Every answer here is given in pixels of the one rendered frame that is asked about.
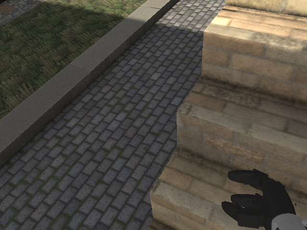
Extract stairs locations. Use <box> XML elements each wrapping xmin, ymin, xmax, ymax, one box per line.
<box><xmin>147</xmin><ymin>0</ymin><xmax>307</xmax><ymax>230</ymax></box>

